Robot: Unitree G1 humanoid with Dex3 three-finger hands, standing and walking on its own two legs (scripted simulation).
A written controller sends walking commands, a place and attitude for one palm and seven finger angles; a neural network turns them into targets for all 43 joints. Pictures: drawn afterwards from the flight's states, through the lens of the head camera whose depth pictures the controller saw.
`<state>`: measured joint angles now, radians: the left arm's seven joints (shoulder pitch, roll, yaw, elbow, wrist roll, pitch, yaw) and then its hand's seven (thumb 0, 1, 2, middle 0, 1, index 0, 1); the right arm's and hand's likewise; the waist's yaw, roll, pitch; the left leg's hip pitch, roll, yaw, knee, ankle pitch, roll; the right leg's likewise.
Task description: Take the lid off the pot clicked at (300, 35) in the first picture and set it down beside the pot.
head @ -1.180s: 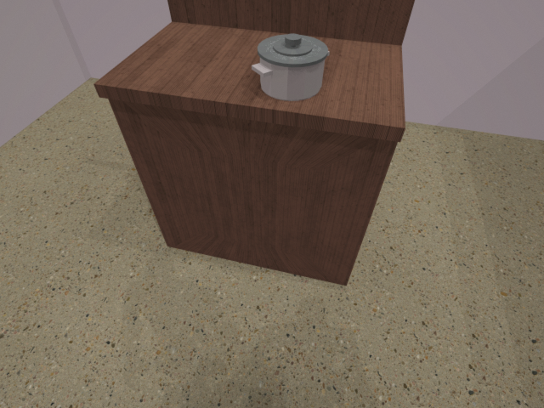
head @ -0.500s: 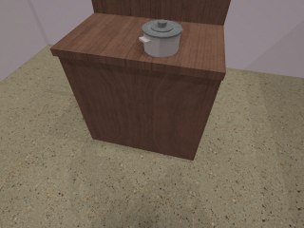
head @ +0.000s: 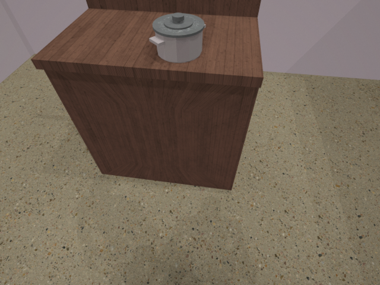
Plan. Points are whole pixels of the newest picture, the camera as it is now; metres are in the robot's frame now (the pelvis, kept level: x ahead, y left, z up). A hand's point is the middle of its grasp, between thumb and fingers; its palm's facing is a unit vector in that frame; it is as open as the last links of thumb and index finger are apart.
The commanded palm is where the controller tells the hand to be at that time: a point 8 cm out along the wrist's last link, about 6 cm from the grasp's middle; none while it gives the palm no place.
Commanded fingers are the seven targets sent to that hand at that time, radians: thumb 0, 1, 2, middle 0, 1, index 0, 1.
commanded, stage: take the last steps up to it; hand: left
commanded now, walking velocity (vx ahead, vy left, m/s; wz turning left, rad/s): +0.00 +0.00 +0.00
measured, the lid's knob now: (178, 17) +0.87 +0.10 +0.16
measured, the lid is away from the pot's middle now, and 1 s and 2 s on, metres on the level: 0.00 0.00 0.00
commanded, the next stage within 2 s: come to a stop and stand still in 1.00 s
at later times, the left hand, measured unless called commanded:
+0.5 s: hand (135, 266) +0.19 +0.16 -0.17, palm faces -0.06 -0.97 -0.23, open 7.4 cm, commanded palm none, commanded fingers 0.00 0.90 0.90 -0.20 -0.30 -0.20 -0.30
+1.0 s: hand (142, 227) +0.29 +0.16 -0.17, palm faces +0.00 -0.98 -0.18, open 7.3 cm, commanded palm none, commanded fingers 0.00 0.90 0.90 -0.20 -0.30 -0.20 -0.30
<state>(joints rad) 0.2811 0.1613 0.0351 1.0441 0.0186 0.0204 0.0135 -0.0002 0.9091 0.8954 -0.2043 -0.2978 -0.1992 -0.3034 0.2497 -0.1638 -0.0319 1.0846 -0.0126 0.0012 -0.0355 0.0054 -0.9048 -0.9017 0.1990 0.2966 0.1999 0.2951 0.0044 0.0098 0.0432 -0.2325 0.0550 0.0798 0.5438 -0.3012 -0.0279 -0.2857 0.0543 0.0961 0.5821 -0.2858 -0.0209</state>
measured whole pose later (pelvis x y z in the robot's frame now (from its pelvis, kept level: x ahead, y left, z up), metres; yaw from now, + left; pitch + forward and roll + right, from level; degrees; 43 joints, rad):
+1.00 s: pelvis +0.27 -0.02 +0.00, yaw -5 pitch -1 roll +2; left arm 0.31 0.18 0.06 1.02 0.03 -0.01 -0.01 0.00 0.91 0.90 -0.20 -0.30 -0.20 -0.30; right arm 0.24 -0.15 -0.04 1.00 -0.02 -0.07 -0.03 -0.01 -0.94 -0.90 0.20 0.30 0.20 0.30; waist 0.03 -0.06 0.02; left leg -0.28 0.00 0.13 0.48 -0.19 0.03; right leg -0.48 -0.10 -0.06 1.06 -0.37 -0.02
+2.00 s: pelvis +0.33 -0.01 +0.01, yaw -5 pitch -1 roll +1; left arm 0.30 0.16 0.01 1.09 0.01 0.00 0.03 0.00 0.91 0.90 -0.20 -0.30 -0.20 -0.30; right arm 0.20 -0.18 -0.02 1.08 -0.01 0.01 -0.02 0.00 -0.93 -0.90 0.20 0.30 0.20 0.30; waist 0.00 0.02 0.02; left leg -0.25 0.00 0.05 0.42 -0.16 0.01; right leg -0.14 -0.01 -0.01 0.46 -0.31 -0.01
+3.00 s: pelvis +0.36 +0.00 +0.00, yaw -6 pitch +0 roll +0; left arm 0.28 0.20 0.00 1.01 0.01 0.00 0.05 0.00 0.91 0.90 -0.20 -0.30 -0.20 -0.30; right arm 0.21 -0.16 0.00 1.05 -0.01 -0.02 -0.02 0.01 -0.91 -0.90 0.20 0.30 0.20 0.30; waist 0.01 -0.03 0.02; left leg -0.28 0.00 0.06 0.57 -0.29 0.03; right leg -0.14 -0.02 0.01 0.53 -0.40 0.01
